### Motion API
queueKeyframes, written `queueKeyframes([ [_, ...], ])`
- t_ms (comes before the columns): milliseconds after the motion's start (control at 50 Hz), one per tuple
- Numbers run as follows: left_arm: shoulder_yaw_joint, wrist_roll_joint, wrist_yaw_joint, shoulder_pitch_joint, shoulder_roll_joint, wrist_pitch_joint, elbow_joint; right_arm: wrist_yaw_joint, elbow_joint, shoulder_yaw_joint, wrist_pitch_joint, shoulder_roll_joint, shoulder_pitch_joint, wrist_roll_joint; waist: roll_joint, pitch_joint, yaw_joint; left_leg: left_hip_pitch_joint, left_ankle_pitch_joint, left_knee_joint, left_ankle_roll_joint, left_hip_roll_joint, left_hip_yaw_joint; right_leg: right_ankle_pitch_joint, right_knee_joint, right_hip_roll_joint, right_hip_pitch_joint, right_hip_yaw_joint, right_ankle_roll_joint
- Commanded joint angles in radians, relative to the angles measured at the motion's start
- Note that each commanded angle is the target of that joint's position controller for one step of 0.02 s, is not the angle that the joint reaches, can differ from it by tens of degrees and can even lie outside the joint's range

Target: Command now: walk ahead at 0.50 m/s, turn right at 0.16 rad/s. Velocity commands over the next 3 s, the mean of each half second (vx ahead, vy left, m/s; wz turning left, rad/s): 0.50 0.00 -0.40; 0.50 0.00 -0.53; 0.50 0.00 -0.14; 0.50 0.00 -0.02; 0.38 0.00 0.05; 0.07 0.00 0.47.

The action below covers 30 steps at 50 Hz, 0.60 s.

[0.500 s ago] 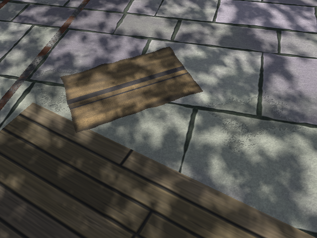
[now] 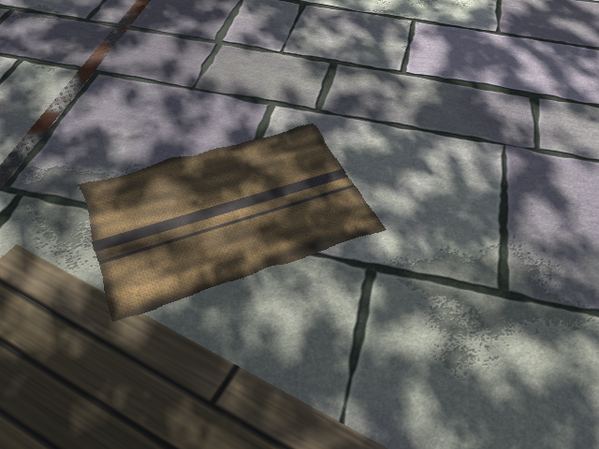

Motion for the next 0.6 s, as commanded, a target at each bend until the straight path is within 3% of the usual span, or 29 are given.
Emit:
queueKeyframes([
  [20, 0.023, -0.002, 0.011, 0.061, 0.046, 0.018, -0.037, 0.001, -0.022, -0.014, -0.021, -0.074, 0.017, -0.013, 0.120, -0.052, 0.017, 0.129, 0.062, -0.307, 0.148, 0.262, -0.246, 0.096, -0.013, -0.095, -0.137, 0.051, -0.006],
  [100, 0.035, 0.003, 0.015, -0.029, 0.053, 0.036, -0.073, -0.023, 0.016, -0.026, -0.027, -0.117, 0.076, -0.020, 0.086, 0.001, 0.007, 0.162, 0.183, -0.341, 0.142, 0.265, -0.127, 0.261, -0.141, -0.078, -0.272, 0.102, 0.011],
  [200, 0.029, 0.011, -0.010, -0.163, 0.031, 0.026, -0.121, -0.046, 0.026, -0.022, -0.021, -0.128, 0.097, -0.013, 0.081, 0.027, -0.028, 0.220, 0.222, -0.358, 0.097, 0.246, 0.005, 0.474, -0.402, -0.047, -0.271, 0.041, 0.013],
  [320, 0.012, 0.009, -0.049, -0.321, 0.009, 0.028, -0.219, -0.056, 0.063, -0.032, 0.017, -0.153, 0.190, 0.002, 0.062, 0.082, -0.080, 0.454, 0.358, -0.271, 0.086, 0.319, 0.067, 0.354, -0.542, -0.032, -0.359, -0.045, -0.015],
  [380, 0.027, 0.007, -0.067, -0.279, 0.043, 0.031, -0.250, -0.066, 0.042, -0.044, 0.037, -0.191, 0.147, 0.009, 0.114, 0.023, -0.025, 0.477, 0.777, -0.111, 0.055, 0.325, 0.118, 0.204, -0.557, 0.040, -0.201, -0.137, -0.061],
  [400, 0.043, 0.006, -0.069, -0.201, 0.072, 0.033, -0.241, -0.070, 0.033, -0.048, 0.044, -0.205, 0.132, 0.009, 0.137, -0.029, 0.022, 0.464, 0.930, 0.012, 0.043, 0.318, 0.132, 0.162, -0.554, 0.082, -0.084, -0.164, -0.084],
  [420, 0.070, 0.003, -0.064, -0.057, 0.120, 0.034, -0.210, -0.073, 0.023, -0.048, 0.050, -0.211, 0.106, 0.013, 0.128, -0.106, 0.104, 0.401, 0.951, 0.206, 0.018, 0.287, 0.152, 0.210, -0.619, 0.122, 0.123, -0.168, -0.119],
  [440, 0.107, 0.006, -0.044, 0.110, 0.206, 0.040, -0.174, -0.072, 0.002, -0.042, 0.042, -0.202, 0.103, 0.009, 0.046, -0.199, 0.177, 0.176, 0.694, 0.497, -0.024, 0.240, 0.152, 0.228, -0.673, 0.047, 0.432, 0.000, -0.176],
  [460, 0.122, 0.001, -0.033, 0.123, 0.309, 0.038, -0.171, -0.047, -0.044, 0.009, 0.010, -0.032, 0.202, -0.025, -0.219, -0.285, 0.064, -0.297, -0.306, 0.869, -0.085, 0.028, 0.083, 0.166, -0.726, -0.223, 0.798, 0.546, -0.362],
  [480, 0.100, 0.014, -0.031, 0.168, 0.244, 0.029, -0.187, -0.028, -0.067, 0.001, -0.042, -0.097, 0.122, 0.015, -0.147, -0.412, 0.116, -0.434, -0.429, 1.005, -0.069, -0.014, -0.148, 0.103, -0.877, -0.296, 0.886, 0.809, -0.414],
  [500, 0.084, 0.023, -0.028, 0.132, 0.182, 0.021, -0.186, -0.020, -0.100, -0.013, -0.067, -0.144, 0.015, 0.049, -0.099, -0.282, 0.133, -0.520, -0.340, 0.986, -0.037, 0.048, -0.176, 0.169, -0.884, -0.253, 0.813, 0.648, -0.347],
  [520, 0.073, 0.016, -0.028, 0.054, 0.143, 0.016, -0.203, -0.023, -0.108, -0.010, -0.076, -0.140, -0.011, 0.042, -0.007, -0.197, 0.089, -0.486, -0.250, 0.891, -0.024, 0.096, -0.170, 0.250, -0.886, -0.208, 0.658, 0.510, -0.304],
  [540, 0.062, 0.016, -0.030, -0.025, 0.113, 0.016, -0.225, -0.030, -0.098, -0.018, -0.071, -0.143, -0.015, 0.018, 0.048, -0.135, 0.043, -0.413, -0.211, 0.801, -0.032, 0.125, -0.160, 0.347, -0.903, -0.171, 0.499, 0.416, -0.276],
  [560, 0.052, 0.022, -0.027, -0.065, 0.091, 0.015, -0.243, -0.033, -0.098, -0.028, -0.055, -0.152, 0.005, 0.008, 0.046, -0.112, 0.006, -0.336, -0.188, 0.748, -0.042, 0.146, -0.164, 0.405, -0.928, -0.143, 0.394, 0.362, -0.266],
  [600, 0.054, 0.019, -0.019, -0.076, 0.111, 0.014, -0.253, -0.034, -0.110, -0.031, -0.026, -0.131, 0.025, -0.003, 0.035, -0.083, -0.027, -0.281, -0.170, 0.651, -0.074, 0.152, -0.148, 0.451, -0.962, -0.120, 0.285, 0.318, -0.267],
])
Next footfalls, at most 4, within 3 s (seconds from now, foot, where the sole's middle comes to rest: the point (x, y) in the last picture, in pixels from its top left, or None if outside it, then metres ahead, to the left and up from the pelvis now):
0.44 right None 0.38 -0.17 -0.77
0.92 left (335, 350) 0.71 -0.08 -0.77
1.42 right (475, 323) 0.79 -0.43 -0.77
1.92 left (431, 211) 1.16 -0.38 -0.77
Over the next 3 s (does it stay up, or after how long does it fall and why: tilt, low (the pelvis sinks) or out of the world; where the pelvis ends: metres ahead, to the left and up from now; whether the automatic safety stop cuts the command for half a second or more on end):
stays up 1.23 -0.53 0.00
